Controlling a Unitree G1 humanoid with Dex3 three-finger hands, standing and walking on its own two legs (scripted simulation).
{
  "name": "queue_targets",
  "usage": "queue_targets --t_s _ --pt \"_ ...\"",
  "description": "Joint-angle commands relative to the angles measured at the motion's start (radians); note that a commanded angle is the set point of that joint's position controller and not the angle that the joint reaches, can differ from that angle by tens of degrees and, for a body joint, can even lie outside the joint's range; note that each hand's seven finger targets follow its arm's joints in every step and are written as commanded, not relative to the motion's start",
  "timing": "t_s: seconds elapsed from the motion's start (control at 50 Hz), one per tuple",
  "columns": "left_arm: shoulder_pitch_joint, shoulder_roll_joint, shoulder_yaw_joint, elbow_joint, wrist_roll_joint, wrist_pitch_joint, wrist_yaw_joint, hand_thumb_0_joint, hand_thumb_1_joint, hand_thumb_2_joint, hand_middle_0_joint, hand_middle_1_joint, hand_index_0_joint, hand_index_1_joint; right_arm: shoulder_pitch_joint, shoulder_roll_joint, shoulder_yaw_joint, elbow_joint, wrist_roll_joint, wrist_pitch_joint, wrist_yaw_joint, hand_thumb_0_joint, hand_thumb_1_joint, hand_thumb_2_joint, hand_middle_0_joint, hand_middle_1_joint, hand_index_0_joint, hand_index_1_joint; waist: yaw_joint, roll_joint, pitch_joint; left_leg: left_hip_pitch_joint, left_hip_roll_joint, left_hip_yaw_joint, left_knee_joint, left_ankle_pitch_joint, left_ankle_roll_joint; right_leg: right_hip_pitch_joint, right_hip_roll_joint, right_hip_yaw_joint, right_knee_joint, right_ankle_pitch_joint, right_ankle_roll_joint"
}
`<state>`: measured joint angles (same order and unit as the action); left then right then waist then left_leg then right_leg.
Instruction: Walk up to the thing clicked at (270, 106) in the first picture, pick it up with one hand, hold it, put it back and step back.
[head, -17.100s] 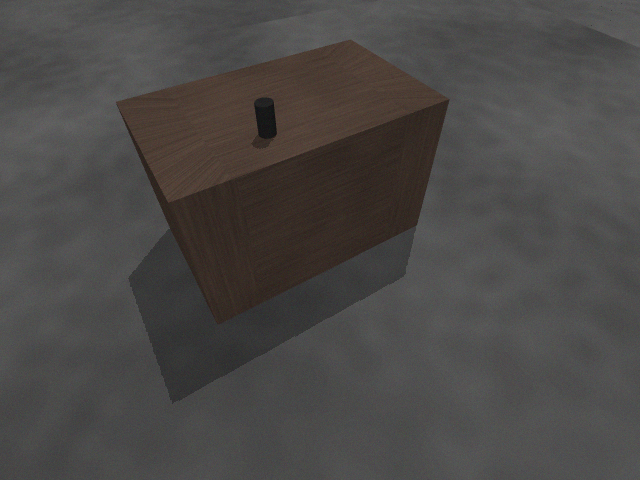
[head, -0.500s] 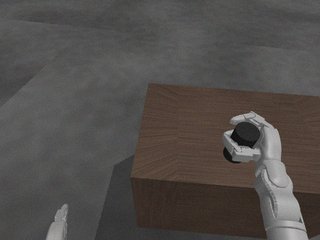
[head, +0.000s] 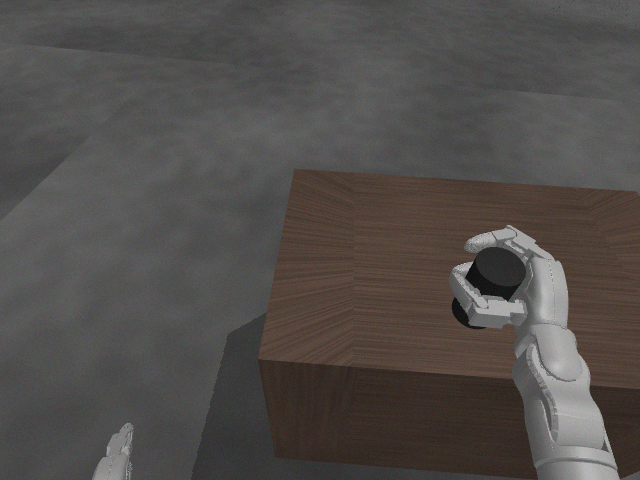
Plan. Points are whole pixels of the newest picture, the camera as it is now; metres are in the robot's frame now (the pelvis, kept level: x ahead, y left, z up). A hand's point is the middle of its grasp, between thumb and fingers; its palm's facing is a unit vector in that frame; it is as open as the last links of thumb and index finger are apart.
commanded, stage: hold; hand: right
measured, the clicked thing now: (485, 290) +0.33 -0.18 +0.10
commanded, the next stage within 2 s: crouch in 1.10 s
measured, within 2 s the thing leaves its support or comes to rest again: neither
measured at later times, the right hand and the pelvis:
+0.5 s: hand (472, 285) +0.32 -0.16 +0.12, palm faces +0.14 +0.99 +0.00, open 7.2 cm; pelvis -0.01 +0.00 +0.00, yaw +0 degrees
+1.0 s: hand (482, 286) +0.32 -0.17 +0.12, palm faces +0.18 +0.98 +0.01, open 7.2 cm; pelvis -0.01 +0.00 +0.00, yaw +0 degrees
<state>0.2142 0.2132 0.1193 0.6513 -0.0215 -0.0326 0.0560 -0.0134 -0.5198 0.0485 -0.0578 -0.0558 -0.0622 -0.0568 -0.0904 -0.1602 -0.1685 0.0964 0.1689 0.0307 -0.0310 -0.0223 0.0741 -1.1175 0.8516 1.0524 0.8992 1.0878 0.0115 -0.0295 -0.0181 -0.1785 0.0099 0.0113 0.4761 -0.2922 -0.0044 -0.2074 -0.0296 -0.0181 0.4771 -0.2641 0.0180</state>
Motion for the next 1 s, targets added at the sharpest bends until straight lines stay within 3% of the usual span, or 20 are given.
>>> queue_targets --t_s 0.0,0.02,0.04,0.12,0.16,0.2,0.26,0.32,0.34,0.38,0.4,0.5,0.54,0.6,0.66,0.74,0.8,0.86,0.92,0.98 --pt "-0.171 0.136 0.042 -0.151 -0.001 -0.066 0.015 0.000 -0.540 0.046 -0.055 -0.059 -0.057 -0.056 -0.352 -0.083 0.015 -0.245 0.011 -0.076 0.013 0.000 -0.464 -1.315 1.327 1.416 1.353 1.416 0.007 0.037 -0.215 0.001 -0.012 0.032 -0.047 0.354 -0.007 0.136 0.011 -0.004 -0.032 0.319 -0.034" --pt "-0.197 0.128 0.028 -0.167 -0.003 -0.068 0.016 0.000 -0.541 0.047 -0.055 -0.060 -0.058 -0.057 -0.351 -0.092 -0.002 -0.217 0.011 -0.073 0.010 0.000 -0.465 -1.315 1.327 1.416 1.354 1.416 0.003 0.059 -0.212 0.004 -0.009 0.028 -0.053 0.344 -0.011 0.128 0.016 -0.006 -0.031 0.299 -0.036" --pt "-0.193 0.150 0.044 -0.189 -0.001 -0.069 0.019 0.000 -0.549 0.051 -0.055 -0.058 -0.055 -0.058 -0.351 -0.116 -0.024 -0.238 0.012 -0.074 0.007 0.000 -0.475 -1.309 1.326 1.409 1.351 1.409 0.001 0.076 -0.239 0.024 -0.006 0.029 -0.055 0.349 -0.014 0.129 0.020 -0.006 -0.030 0.297 -0.038" --pt "-0.093 0.134 0.044 -0.163 -0.001 -0.052 0.020 0.000 -0.527 0.037 -0.053 -0.060 -0.061 -0.053 -0.289 -0.156 -0.084 -0.202 0.008 -0.076 -0.008 0.000 -0.481 -1.323 1.348 1.432 1.373 1.432 -0.010 0.078 -0.207 0.029 -0.003 0.028 -0.067 0.317 -0.016 0.113 0.029 -0.016 -0.040 0.256 -0.038" --pt "-0.055 0.121 0.040 -0.149 0.001 -0.050 0.013 0.000 -0.528 0.040 -0.052 -0.060 -0.059 -0.052 -0.312 -0.148 -0.077 -0.214 0.009 -0.077 -0.008 0.000 -0.462 -1.319 1.345 1.430 1.371 1.430 0.000 0.043 -0.196 0.014 -0.008 0.028 -0.066 0.298 -0.009 0.117 0.024 -0.015 -0.048 0.241 -0.033" --pt "-0.068 0.150 0.065 -0.185 0.002 -0.051 0.013 0.000 -0.529 0.040 -0.051 -0.058 -0.056 -0.052 -0.290 -0.135 -0.065 -0.222 0.006 -0.077 -0.005 0.000 -0.469 -1.318 1.348 1.430 1.372 1.430 0.005 0.035 -0.214 0.013 -0.010 0.029 -0.064 0.306 -0.006 0.135 0.021 -0.015 -0.051 0.255 -0.030" --pt "-0.093 0.098 0.026 -0.147 -0.001 -0.051 0.005 0.000 -0.539 0.047 -0.050 -0.056 -0.053 -0.054 -0.327 -0.112 -0.023 -0.253 0.008 -0.076 0.003 0.000 -0.451 -1.320 1.346 1.433 1.371 1.433 0.000 -0.001 -0.179 0.000 -0.010 0.029 -0.063 0.318 -0.004 0.112 0.019 -0.013 -0.050 0.268 -0.032" --pt "-0.181 0.102 0.017 -0.157 -0.001 -0.064 0.007 0.000 -0.542 0.049 -0.052 -0.059 -0.054 -0.056 -0.370 -0.073 0.027 -0.251 0.007 -0.076 0.008 0.000 -0.430 -1.336 1.342 1.444 1.371 1.444 0.003 0.026 -0.178 -0.012 -0.011 0.026 -0.064 0.310 -0.006 0.115 0.015 -0.010 -0.051 0.259 -0.033" --pt "-0.207 0.140 0.044 -0.170 0.000 -0.068 0.013 0.000 -0.551 0.053 -0.054 -0.058 -0.053 -0.058 -0.370 -0.083 0.019 -0.245 0.008 -0.075 0.008 0.000 -0.447 -1.337 1.342 1.442 1.372 1.442 0.009 0.025 -0.192 -0.011 -0.011 0.026 -0.068 0.288 -0.005 0.117 0.015 -0.008 -0.055 0.240 -0.033" --pt "-0.216 0.132 0.026 -0.172 -0.002 -0.076 0.018 0.000 -0.545 0.049 -0.053 -0.057 -0.055 -0.056 -0.382 -0.094 0.008 -0.242 0.008 -0.072 0.004 0.000 -0.449 -1.326 1.337 1.432 1.365 1.432 0.001 0.055 -0.196 -0.004 -0.013 0.031 -0.068 0.277 -0.005 0.120 0.014 -0.002 -0.056 0.232 -0.035" --pt "-0.174 0.164 0.058 -0.140 0.000 -0.072 0.025 0.000 -0.539 0.045 -0.053 -0.058 -0.056 -0.055 -0.365 -0.115 -0.013 -0.206 0.006 -0.070 0.002 0.000 -0.455 -1.334 1.346 1.441 1.374 1.441 0.012 0.059 -0.199 -0.011 -0.013 0.031 -0.069 0.273 -0.006 0.127 0.014 -0.003 -0.057 0.224 -0.035" --pt "-0.083 0.126 0.036 -0.158 0.002 -0.060 0.023 0.000 -0.526 0.037 -0.050 -0.058 -0.057 -0.050 -0.291 -0.148 -0.082 -0.165 0.008 -0.072 -0.009 0.000 -0.447 -1.318 1.345 1.433 1.371 1.433 -0.004 0.089 -0.198 0.015 -0.009 0.031 -0.078 0.263 -0.011 0.116 0.024 -0.014 -0.054 0.212 -0.036" --pt "-0.054 0.119 0.041 -0.139 0.006 -0.054 0.015 0.000 -0.526 0.037 -0.049 -0.057 -0.056 -0.049 -0.303 -0.138 -0.068 -0.174 0.010 -0.071 -0.005 0.000 -0.434 -1.307 1.336 1.423 1.362 1.423 0.005 0.062 -0.201 0.016 -0.004 0.025 -0.072 0.304 -0.014 0.112 0.030 -0.019 -0.047 0.236 -0.038" --pt "-0.090 0.105 0.032 -0.128 0.002 -0.051 0.007 0.000 -0.536 0.044 -0.049 -0.055 -0.052 -0.051 -0.334 -0.134 -0.048 -0.202 0.009 -0.069 0.000 0.000 -0.438 -1.317 1.346 1.434 1.372 1.434 -0.005 -0.003 -0.165 -0.003 -0.005 0.022 -0.078 0.271 -0.005 0.097 0.028 -0.019 -0.061 0.212 -0.034" --pt "-0.157 0.104 0.021 -0.140 0.000 -0.066 0.008 0.000 -0.535 0.044 -0.049 -0.057 -0.053 -0.052 -0.373 -0.082 0.024 -0.217 0.002 -0.079 0.006 0.000 -0.435 -1.313 1.340 1.428 1.366 1.428 0.014 -0.006 -0.142 -0.032 -0.007 0.021 -0.085 0.226 -0.002 0.096 0.022 -0.014 -0.071 0.166 -0.034" --pt "-0.218 0.159 0.040 -0.209 0.000 -0.086 0.028 0.000 -0.539 0.047 -0.051 -0.056 -0.053 -0.054 -0.387 -0.105 0.000 -0.227 0.005 -0.085 -0.005 0.000 -0.443 -1.322 1.347 1.436 1.375 1.436 0.010 0.072 -0.201 -0.010 -0.010 0.026 -0.085 0.224 -0.006 0.130 0.019 -0.006 -0.065 0.175 -0.036" --pt "-0.133 0.129 0.023 -0.206 0.000 -0.077 0.031 0.000 -0.532 0.043 -0.049 -0.056 -0.054 -0.051 -0.346 -0.164 -0.078 -0.200 0.004 -0.089 -0.011 0.000 -0.427 -1.306 1.336 1.423 1.363 1.423 -0.008 0.090 -0.220 0.019 -0.007 0.029 -0.082 0.250 -0.013 0.128 0.024 -0.009 -0.060 0.201 -0.038" --pt "-0.063 0.121 0.032 -0.166 0.004 -0.061 0.026 0.000 -0.520 0.035 -0.046 -0.057 -0.055 -0.047 -0.311 -0.154 -0.088 -0.148 0.010 -0.076 -0.009 0.000 -0.389 -1.298 1.328 1.420 1.356 1.420 0.005 0.081 -0.195 0.011 -0.007 0.026 -0.076 0.293 -0.013 0.119 0.025 -0.015 -0.054 0.231 -0.040" --pt "-0.084 0.122 0.040 -0.145 0.004 -0.060 0.014 0.000 -0.531 0.040 -0.048 -0.053 -0.052 -0.048 -0.352 -0.137 -0.064 -0.191 0.013 -0.072 0.000 0.000 -0.426 -1.296 1.333 1.415 1.358 1.415 0.001 0.011 -0.170 -0.015 -0.009 0.026 -0.081 0.253 -0.003 0.112 0.022 -0.016 -0.070 0.199 -0.033" --pt "-0.134 0.108 0.024 -0.153 -0.002 -0.070 0.008 0.000 -0.530 0.041 -0.049 -0.055 -0.054 -0.050 -0.393 -0.106 0.003 -0.242 0.008 -0.075 0.011 0.000 -0.426 -1.312 1.338 1.428 1.364 1.428 0.006 -0.028 -0.159 -0.024 -0.013 0.028 -0.079 0.241 0.004 0.112 0.015 -0.009 -0.078 0.193 -0.026"
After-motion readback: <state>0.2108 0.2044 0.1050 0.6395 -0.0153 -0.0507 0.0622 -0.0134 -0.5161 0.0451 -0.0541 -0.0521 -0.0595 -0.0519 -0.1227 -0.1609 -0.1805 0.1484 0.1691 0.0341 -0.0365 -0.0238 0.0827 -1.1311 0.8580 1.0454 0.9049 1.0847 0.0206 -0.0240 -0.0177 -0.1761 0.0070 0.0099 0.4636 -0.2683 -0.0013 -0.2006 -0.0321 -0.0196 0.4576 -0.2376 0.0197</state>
